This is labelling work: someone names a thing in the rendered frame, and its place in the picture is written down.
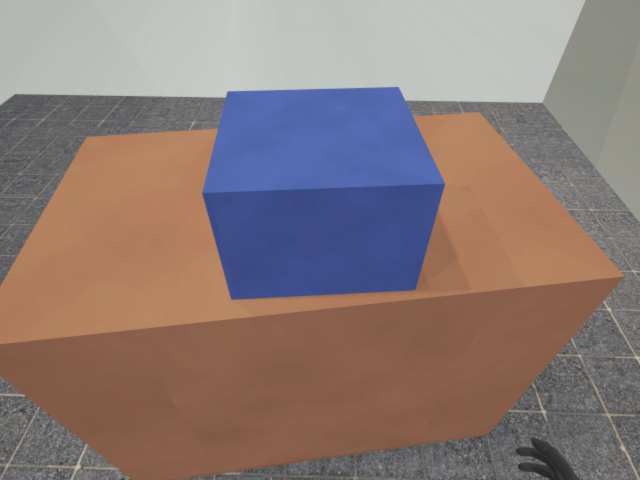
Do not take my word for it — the right robot hand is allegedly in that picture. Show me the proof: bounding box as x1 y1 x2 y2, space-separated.
516 438 580 480

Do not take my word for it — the pedestal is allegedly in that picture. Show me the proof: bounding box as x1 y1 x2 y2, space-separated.
0 112 625 480

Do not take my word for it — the carton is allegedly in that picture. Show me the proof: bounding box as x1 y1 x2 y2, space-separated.
202 87 445 300

